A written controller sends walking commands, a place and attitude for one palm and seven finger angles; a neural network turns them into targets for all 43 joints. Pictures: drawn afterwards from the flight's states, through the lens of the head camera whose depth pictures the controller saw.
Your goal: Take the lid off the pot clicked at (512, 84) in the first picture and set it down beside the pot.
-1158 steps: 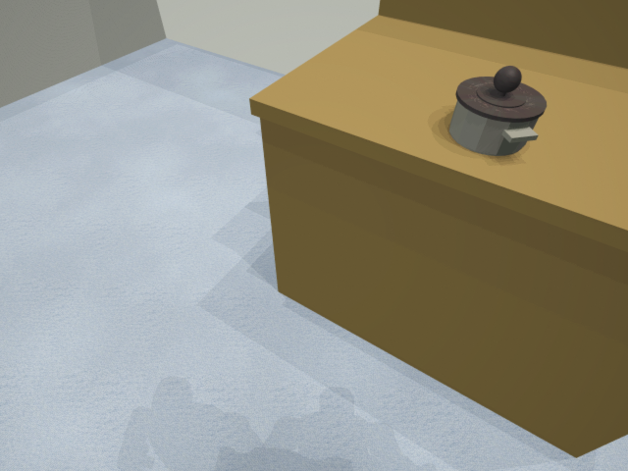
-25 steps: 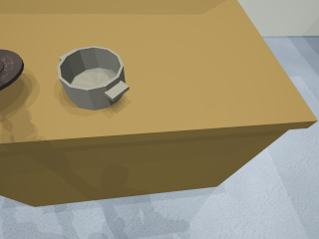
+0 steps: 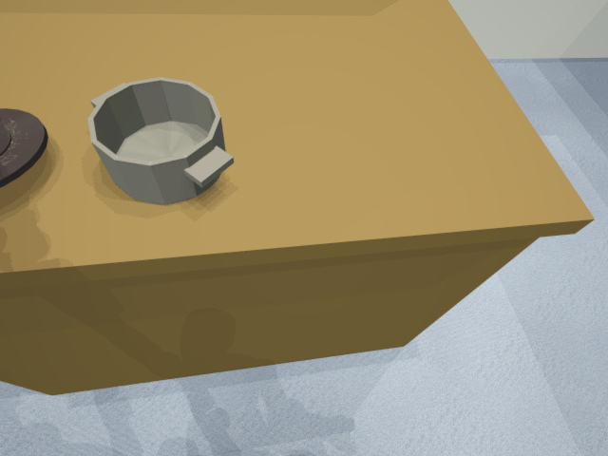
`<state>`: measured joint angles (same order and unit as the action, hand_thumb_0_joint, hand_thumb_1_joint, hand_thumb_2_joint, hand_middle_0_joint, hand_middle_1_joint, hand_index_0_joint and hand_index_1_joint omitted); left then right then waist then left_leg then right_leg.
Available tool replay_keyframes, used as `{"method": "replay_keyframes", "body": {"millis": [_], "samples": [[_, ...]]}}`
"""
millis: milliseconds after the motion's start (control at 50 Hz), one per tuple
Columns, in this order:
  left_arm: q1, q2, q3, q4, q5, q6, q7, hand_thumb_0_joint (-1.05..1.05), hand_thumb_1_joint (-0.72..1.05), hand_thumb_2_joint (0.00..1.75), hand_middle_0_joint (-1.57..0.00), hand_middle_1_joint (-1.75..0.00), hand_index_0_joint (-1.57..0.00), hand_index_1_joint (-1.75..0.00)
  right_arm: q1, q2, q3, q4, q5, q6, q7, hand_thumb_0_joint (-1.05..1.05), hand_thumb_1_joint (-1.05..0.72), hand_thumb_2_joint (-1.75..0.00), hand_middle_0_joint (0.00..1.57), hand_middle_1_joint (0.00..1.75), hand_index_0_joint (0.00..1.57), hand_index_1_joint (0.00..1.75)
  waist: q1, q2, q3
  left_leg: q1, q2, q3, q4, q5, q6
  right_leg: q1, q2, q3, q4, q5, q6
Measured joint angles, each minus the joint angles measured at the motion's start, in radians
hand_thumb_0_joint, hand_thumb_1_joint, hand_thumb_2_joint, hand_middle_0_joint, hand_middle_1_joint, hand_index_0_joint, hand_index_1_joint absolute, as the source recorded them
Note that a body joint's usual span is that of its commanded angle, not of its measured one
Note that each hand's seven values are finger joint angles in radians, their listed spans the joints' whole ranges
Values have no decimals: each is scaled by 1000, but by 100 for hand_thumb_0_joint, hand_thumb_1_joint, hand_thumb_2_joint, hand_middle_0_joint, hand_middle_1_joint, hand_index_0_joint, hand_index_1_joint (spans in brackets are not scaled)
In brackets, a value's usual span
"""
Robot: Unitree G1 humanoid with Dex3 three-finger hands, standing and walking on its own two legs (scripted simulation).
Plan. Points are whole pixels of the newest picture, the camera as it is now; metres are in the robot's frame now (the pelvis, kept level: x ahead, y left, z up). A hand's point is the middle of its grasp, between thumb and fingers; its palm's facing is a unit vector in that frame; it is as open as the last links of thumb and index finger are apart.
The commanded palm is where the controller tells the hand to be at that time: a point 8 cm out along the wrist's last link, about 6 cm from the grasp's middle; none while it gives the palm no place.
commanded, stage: lower the lid onto the table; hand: left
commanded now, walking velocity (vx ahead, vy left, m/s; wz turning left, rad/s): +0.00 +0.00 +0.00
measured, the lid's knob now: out of the picture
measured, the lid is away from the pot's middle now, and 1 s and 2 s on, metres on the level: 0.22 0.24 0.24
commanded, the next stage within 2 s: open the fingers wide in 0.38 s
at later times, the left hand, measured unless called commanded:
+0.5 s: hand out of the picture +0.47 +0.36 +0.15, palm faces -0.42 -0.26 -0.87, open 7.7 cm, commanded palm +0.48 +0.36 +0.20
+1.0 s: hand out of the picture +0.44 +0.37 +0.14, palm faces -0.40 -0.14 -0.90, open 7.8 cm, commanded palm +0.49 +0.36 +0.20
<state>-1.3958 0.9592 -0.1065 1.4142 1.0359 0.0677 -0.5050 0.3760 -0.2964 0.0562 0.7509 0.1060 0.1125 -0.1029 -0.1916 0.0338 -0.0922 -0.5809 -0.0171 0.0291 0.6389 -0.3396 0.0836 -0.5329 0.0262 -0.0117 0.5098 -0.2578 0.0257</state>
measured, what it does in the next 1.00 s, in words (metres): stands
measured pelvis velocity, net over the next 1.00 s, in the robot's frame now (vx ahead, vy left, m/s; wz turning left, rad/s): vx -0.02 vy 0.00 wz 0.02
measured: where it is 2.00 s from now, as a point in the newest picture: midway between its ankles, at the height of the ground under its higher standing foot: outside the picture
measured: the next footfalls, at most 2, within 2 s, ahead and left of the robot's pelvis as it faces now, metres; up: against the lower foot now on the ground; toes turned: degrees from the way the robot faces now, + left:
none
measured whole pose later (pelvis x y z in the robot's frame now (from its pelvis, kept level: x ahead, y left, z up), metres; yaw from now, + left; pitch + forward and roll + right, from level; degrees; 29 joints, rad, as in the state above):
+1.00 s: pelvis -0.02 +0.00 -0.01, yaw +1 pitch +15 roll -4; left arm -1.20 0.94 -0.07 1.22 1.01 -0.12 -0.47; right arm 0.32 -0.29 0.05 0.69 0.11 0.21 -0.11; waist -0.14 0.03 -0.10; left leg -0.65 -0.02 0.01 0.73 -0.35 0.09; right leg -0.59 0.02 -0.03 0.59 -0.27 0.03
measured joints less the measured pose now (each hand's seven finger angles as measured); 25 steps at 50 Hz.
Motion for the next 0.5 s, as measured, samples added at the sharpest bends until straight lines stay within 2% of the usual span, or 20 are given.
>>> {"method": "replay_keyframes", "body": {"millis": [160, 320, 460, 500], "samples": [[18, 25, 6, -1, -2, -5, 3, -1, 25, 75, -69, -98, -64, -96, 12, -1, -3, -7, 0, 11, 1, 0, -90, -90, 20, 30, 21, 30, -5, -2, -3, -19, 4, -3, 26, -16, 1, -12, 5, -2, 12, -8, 2], [32, 10, -2, -26, -7, -8, -2, -1, 24, 75, -69, -98, -64, -96, 20, 5, -11, -1, -7, 16, 6, 0, -90, -90, 20, 30, 21, 30, 6, 4, -7, -43, -1, -13, 46, -20, 5, -28, 0, -13, 22, -12, 6], [16, -12, -27, -2, -15, -17, 12, -1, 24, 74, -69, -99, -65, -97, 10, 9, -5, -1, -9, 18, 9, 0, -90, -90, 20, 30, 21, 30, 4, 8, -11, -63, -4, -17, 72, -27, 10, -46, -3, -18, 48, -20, 8], [38, -13, -5, -26, -7, -22, 17, -1, 23, 74, -70, -100, -65, -97, 10, 9, -8, -10, -10, 22, 11, 0, -90, -90, 20, 30, 21, 30, 6, 11, -10, -69, -4, -15, 77, -27, 10, -53, -4, -16, 55, -21, 8]]}}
